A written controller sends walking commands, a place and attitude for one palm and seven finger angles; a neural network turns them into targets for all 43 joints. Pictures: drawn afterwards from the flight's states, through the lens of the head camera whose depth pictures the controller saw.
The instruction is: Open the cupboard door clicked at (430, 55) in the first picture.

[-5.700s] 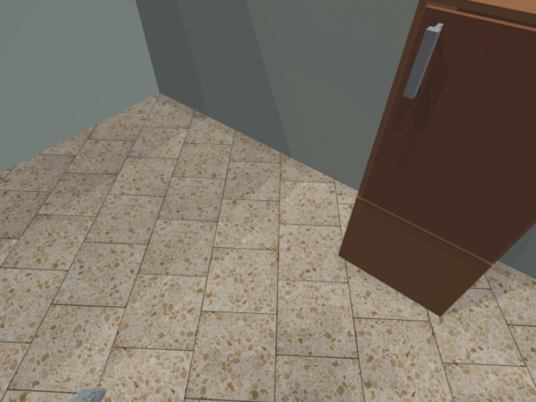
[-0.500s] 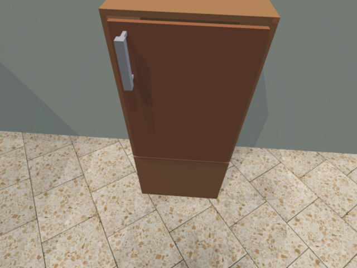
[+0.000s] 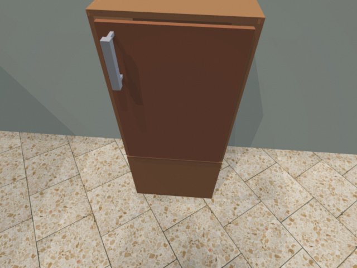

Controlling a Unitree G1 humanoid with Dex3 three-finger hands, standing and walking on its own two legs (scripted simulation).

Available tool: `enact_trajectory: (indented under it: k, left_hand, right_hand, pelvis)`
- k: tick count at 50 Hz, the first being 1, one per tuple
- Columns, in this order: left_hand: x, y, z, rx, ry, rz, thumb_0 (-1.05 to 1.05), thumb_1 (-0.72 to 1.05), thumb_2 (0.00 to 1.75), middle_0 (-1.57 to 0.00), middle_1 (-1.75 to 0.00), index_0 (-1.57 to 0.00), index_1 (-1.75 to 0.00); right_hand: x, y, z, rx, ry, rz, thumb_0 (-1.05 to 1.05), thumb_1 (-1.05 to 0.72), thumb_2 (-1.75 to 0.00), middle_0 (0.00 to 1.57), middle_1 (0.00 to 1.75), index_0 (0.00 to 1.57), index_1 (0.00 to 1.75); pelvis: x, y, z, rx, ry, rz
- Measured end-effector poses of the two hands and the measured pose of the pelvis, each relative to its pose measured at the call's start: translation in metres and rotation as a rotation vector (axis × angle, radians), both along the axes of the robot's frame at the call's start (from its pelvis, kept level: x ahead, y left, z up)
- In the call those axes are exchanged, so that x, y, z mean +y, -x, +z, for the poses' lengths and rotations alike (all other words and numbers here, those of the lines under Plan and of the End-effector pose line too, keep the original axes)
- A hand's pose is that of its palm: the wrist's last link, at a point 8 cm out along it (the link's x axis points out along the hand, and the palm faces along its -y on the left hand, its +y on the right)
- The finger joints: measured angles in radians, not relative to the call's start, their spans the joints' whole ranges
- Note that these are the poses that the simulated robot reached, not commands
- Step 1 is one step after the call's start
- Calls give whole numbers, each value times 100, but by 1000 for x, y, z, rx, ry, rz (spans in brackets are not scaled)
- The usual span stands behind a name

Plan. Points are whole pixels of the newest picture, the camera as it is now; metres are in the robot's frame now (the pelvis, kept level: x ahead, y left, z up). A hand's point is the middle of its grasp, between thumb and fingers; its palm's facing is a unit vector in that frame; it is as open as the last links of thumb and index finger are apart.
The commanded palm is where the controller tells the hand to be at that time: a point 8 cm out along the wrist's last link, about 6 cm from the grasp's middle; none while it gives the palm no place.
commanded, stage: come to a stop and stand still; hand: left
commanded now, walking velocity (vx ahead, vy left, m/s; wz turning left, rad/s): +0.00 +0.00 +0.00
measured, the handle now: (114, 61) +0.60 +0.22 +0.15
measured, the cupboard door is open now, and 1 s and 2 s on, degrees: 0 0 0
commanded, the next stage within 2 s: look again from close up in 0.28 s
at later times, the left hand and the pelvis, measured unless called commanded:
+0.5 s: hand out of the picture -0.01 +0.16 -0.17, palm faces +0.04 -0.98 -0.18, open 7.3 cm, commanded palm none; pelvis -0.01 -0.01 +0.00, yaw +1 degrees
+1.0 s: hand out of the picture -0.01 +0.15 -0.17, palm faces +0.05 -0.98 -0.18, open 7.3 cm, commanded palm none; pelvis -0.01 -0.01 +0.00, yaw +1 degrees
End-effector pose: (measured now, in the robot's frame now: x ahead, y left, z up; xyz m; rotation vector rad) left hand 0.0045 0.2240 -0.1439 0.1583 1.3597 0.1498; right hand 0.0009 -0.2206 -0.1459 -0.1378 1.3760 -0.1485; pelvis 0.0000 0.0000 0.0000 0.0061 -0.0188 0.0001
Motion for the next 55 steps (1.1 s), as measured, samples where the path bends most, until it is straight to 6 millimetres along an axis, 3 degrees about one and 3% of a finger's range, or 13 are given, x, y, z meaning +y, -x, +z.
enact_trajectory:
  k: [18, 55]
  left_hand:
    - [-15, 15, -1, 12, 19, 21, 0, 91, 89, -20, -30, -20, -30]
    - [-19, 25, -6, 31, 34, 68, 0, 91, 89, -20, -30, -20, -30]
  right_hand:
    - [-12, 1, 4, -2, 12, 15, 0, -91, -90, 20, 30, 20, 30]
    - [-7, 11, 0, 51, -5, 32, 0, -91, -90, 20, 30, 20, 30]
  pelvis:
    - [-11, 5, 2, 0, 3, 8]
    - [-11, -1, -2, 8, 11, 28]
